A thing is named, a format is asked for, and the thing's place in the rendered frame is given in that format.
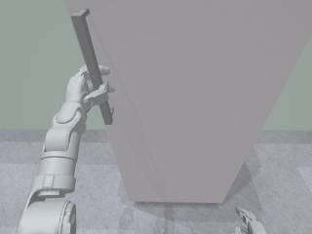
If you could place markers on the fridge door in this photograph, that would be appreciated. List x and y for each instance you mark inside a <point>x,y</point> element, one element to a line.
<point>194,81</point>

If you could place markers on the right robot hand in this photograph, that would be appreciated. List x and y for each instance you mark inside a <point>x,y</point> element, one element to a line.
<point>254,226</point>

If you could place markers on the left robot hand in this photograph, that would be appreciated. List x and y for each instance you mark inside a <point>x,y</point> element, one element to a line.
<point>77,89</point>

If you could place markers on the handle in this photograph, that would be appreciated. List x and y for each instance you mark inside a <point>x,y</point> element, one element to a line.
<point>88,51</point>

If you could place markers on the left robot upper arm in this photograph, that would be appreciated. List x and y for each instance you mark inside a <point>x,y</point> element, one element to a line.
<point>49,217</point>

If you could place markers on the left robot forearm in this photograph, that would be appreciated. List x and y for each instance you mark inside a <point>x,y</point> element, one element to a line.
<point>55,176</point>

